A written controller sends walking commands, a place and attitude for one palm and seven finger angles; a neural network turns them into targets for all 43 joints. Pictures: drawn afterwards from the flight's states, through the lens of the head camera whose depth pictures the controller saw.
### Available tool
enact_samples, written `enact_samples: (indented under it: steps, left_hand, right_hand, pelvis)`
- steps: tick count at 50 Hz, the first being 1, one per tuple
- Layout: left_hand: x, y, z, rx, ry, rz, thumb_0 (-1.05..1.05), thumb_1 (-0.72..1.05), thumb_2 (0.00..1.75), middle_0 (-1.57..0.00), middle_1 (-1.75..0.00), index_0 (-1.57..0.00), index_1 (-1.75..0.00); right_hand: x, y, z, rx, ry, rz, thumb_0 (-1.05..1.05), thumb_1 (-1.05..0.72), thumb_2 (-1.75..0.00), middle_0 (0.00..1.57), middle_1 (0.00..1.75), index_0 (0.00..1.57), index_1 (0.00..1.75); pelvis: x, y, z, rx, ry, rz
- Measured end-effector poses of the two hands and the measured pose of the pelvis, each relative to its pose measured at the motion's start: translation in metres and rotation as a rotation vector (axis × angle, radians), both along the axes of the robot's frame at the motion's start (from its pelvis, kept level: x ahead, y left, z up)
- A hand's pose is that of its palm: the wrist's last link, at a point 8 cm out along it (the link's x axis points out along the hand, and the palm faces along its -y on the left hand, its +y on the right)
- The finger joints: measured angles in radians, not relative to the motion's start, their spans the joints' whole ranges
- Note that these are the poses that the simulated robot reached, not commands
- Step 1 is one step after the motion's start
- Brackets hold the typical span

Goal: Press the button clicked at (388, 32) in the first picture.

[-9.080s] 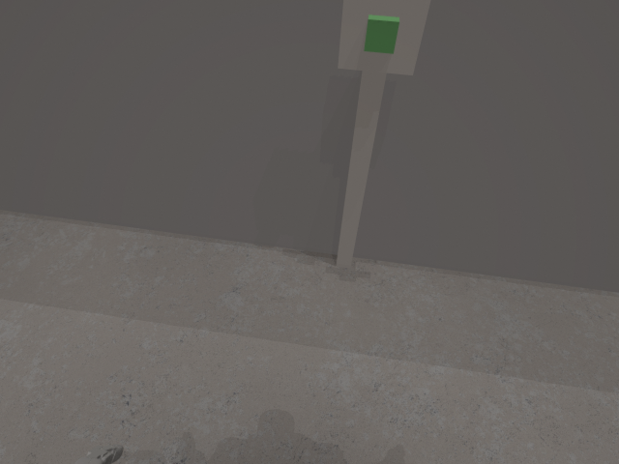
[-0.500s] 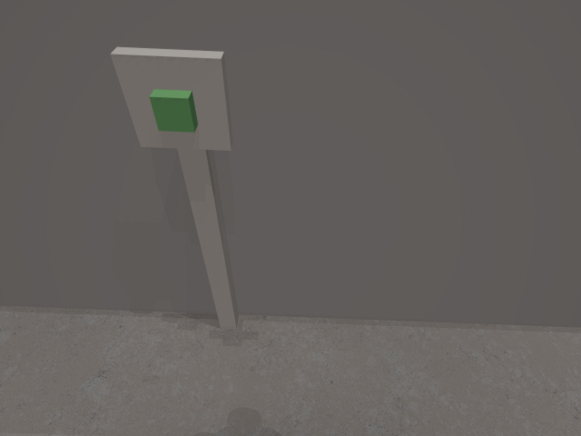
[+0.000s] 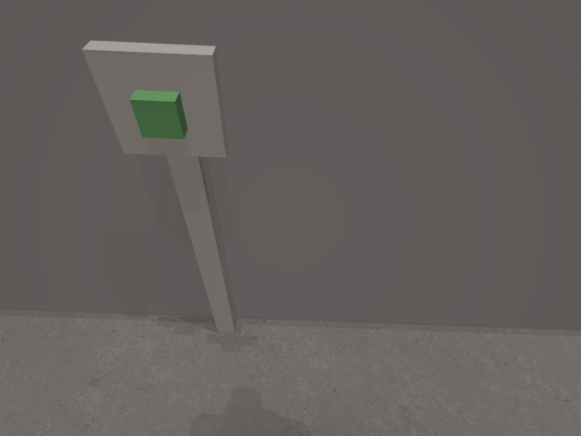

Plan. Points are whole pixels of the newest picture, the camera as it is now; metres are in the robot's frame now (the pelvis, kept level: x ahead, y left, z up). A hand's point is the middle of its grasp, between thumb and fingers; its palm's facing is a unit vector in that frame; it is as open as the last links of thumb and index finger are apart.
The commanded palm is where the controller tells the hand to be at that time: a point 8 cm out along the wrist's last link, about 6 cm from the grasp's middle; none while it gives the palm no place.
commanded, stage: shuffle to correct the standing spot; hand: left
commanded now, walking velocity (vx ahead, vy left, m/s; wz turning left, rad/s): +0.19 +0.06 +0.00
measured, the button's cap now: (161, 114) +0.53 +0.24 +0.17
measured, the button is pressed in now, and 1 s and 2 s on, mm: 0 0 0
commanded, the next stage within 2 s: come to a stop and stand still in 0.08 s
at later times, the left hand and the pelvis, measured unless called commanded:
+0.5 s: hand out of the picture +0.14 +0.19 -0.16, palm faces +0.01 -0.98 -0.21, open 7.3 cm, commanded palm none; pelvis +0.08 +0.02 +0.01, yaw +0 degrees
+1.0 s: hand out of the picture +0.08 +0.21 -0.16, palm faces +0.07 -0.98 -0.18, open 7.4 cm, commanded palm none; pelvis +0.04 +0.03 +0.01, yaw +1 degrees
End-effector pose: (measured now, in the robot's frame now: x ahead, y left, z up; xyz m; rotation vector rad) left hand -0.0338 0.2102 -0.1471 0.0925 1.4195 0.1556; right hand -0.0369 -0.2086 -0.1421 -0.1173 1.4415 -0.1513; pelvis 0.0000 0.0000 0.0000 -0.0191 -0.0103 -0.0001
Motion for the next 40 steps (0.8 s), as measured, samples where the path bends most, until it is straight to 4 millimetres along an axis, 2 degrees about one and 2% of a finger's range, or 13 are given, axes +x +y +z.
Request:
enact_samples:
  steps: [4, 7, 9, 11, 18, 23, 27, 29, 32, 36, 40]
  left_hand:
    - [0.013, 0.007, -0.002, 0.004, -0.040, 0.035, 0.01, 0.90, 0.90, -0.20, -0.30, -0.20, -0.30]
    - [0.015, 0.017, -0.010, -0.014, -0.006, 0.044, 0.01, 0.90, 0.90, -0.20, -0.30, -0.20, -0.30]
    - [0.023, 0.024, -0.012, -0.019, 0.033, 0.023, 0.01, 0.90, 0.90, -0.20, -0.30, -0.20, -0.30]
    - [0.039, 0.030, -0.008, -0.017, 0.041, -0.002, 0.01, 0.91, 0.90, -0.20, -0.30, -0.20, -0.30]
    - [0.115, 0.042, 0.010, 0.021, -0.054, -0.036, 0.02, 0.93, 0.90, -0.20, -0.30, -0.20, -0.30]
    - [0.157, 0.037, 0.016, 0.048, -0.103, -0.059, 0.02, 0.93, 0.90, -0.20, -0.30, -0.20, -0.30]
    - [0.183, 0.027, 0.016, 0.075, -0.156, -0.074, 0.01, 0.92, 0.90, -0.20, -0.30, -0.20, -0.30]
    - [0.190, 0.023, 0.016, 0.086, -0.182, -0.078, 0.01, 0.92, 0.90, -0.20, -0.30, -0.20, -0.30]
    - [0.189, 0.016, 0.019, 0.088, -0.203, -0.072, 0.01, 0.91, 0.90, -0.20, -0.30, -0.20, -0.30]
    - [0.183, 0.017, 0.023, 0.095, -0.221, -0.059, 0.00, 0.92, 0.90, -0.20, -0.30, -0.20, -0.30]
    - [0.169, 0.023, 0.025, 0.085, -0.236, -0.054, 0.00, 0.92, 0.90, -0.20, -0.30, -0.20, -0.30]
  right_hand:
    - [0.031, 0.005, 0.003, -0.003, -0.009, 0.039, 0.00, -0.91, -0.89, 0.20, 0.30, 0.19, 0.30]
    - [0.060, 0.004, 0.003, -0.041, -0.070, 0.056, 0.01, -0.93, -0.89, 0.20, 0.30, 0.20, 0.30]
    - [0.072, 0.004, 0.006, -0.062, -0.112, 0.039, 0.01, -0.93, -0.89, 0.20, 0.30, 0.20, 0.30]
    - [0.077, 0.006, 0.011, -0.071, -0.125, 0.018, 0.01, -0.93, -0.89, 0.20, 0.30, 0.20, 0.30]
    - [0.077, 0.027, 0.023, -0.037, -0.036, 0.008, 0.00, -0.92, -0.89, 0.20, 0.30, 0.19, 0.30]
    - [0.081, 0.034, 0.014, 0.009, 0.030, -0.016, 0.00, -0.91, -0.89, 0.20, 0.30, 0.20, 0.30]
    - [0.091, 0.025, -0.003, 0.040, 0.046, -0.039, 0.00, -0.91, -0.89, 0.20, 0.30, 0.20, 0.30]
    - [0.100, 0.016, -0.009, 0.042, 0.036, -0.049, 0.00, -0.91, -0.89, 0.20, 0.30, 0.20, 0.30]
    - [0.117, 0.001, -0.009, 0.024, 0.002, -0.042, 0.00, -0.91, -0.89, 0.20, 0.30, 0.20, 0.30]
    - [0.139, -0.015, -0.001, -0.006, -0.069, -0.012, 0.00, -0.92, -0.89, 0.20, 0.30, 0.20, 0.30]
    - [0.151, -0.022, 0.011, -0.034, -0.141, 0.024, 0.00, -0.92, -0.89, 0.20, 0.30, 0.19, 0.30]
  pelvis:
    - [0.011, 0.007, 0.000, 0.002, -0.001, 0.029]
    - [0.022, 0.019, -0.005, 0.005, -0.007, 0.026]
    - [0.030, 0.025, -0.005, 0.009, -0.008, 0.007]
    - [0.038, 0.028, -0.001, 0.014, -0.002, -0.005]
    - [0.064, 0.027, 0.016, 0.010, 0.011, -0.005]
    - [0.079, 0.020, 0.015, 0.017, 0.000, 0.007]
    - [0.090, 0.009, 0.005, 0.034, -0.006, 0.010]
    - [0.089, 0.004, 0.001, 0.033, -0.007, 0.016]
    - [0.084, 0.000, 0.002, 0.040, -0.009, 0.021]
    - [0.073, -0.002, 0.006, 0.046, -0.005, 0.019]
    - [0.061, 0.002, 0.009, 0.053, -0.004, 0.013]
